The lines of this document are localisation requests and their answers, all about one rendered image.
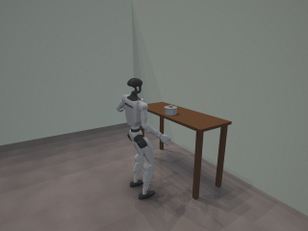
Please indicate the right robot upper arm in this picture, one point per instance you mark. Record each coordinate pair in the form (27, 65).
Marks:
(143, 107)

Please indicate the pot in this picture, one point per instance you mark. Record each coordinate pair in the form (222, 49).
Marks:
(170, 112)

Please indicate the robot right hand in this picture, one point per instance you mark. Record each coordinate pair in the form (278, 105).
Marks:
(165, 138)

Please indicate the lid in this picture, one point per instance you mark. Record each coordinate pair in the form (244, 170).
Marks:
(170, 108)

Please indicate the left robot upper arm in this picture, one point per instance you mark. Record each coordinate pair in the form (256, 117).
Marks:
(121, 104)

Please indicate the left robot shin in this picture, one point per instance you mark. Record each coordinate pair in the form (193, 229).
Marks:
(137, 170)

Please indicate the robot shin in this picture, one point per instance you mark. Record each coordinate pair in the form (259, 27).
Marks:
(146, 178)
(137, 170)

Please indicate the right robot forearm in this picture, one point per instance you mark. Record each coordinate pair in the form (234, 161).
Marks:
(153, 131)

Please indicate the table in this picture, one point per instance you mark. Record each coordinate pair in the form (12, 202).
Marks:
(200, 123)

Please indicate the right robot shin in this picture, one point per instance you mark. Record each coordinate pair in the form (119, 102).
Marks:
(146, 178)

